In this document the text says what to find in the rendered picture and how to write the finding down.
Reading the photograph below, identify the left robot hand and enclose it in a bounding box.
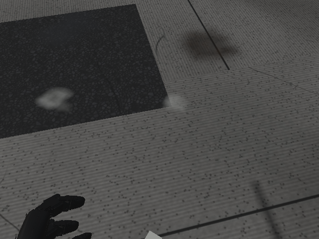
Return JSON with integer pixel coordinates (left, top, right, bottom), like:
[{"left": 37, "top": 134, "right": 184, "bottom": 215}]
[{"left": 15, "top": 194, "right": 92, "bottom": 239}]

